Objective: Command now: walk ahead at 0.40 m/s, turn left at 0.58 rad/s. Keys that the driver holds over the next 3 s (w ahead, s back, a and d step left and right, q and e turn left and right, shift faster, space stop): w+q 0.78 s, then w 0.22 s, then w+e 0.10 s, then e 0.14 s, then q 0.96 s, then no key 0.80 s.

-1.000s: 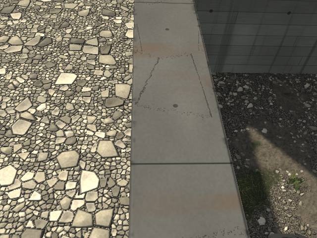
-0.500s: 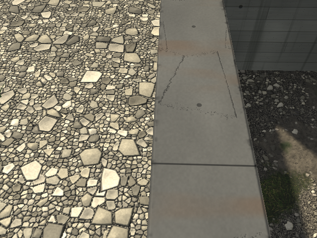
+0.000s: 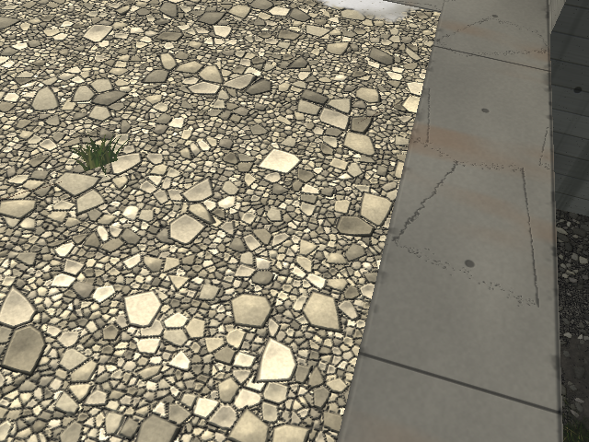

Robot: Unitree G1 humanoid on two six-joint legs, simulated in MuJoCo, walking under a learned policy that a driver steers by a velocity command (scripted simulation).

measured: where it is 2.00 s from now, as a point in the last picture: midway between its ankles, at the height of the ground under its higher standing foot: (148, 337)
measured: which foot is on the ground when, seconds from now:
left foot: down 0.00-0.22, up 0.24-0.70, down 0.72-1.00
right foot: up 0.00-0.20, down 0.22-0.74, up 0.76-1.00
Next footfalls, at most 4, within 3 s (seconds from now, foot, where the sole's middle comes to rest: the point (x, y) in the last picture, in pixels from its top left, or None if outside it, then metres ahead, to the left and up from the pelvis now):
0.22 right None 0.29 -0.12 -0.78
0.72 left None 0.49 0.25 -0.78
1.24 right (184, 307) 0.86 0.23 -0.78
1.74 left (95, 357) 0.72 0.43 -0.78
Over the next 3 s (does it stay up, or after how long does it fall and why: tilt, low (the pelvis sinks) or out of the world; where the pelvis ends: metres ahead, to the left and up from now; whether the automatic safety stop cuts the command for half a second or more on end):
stays up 0.74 0.33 -0.01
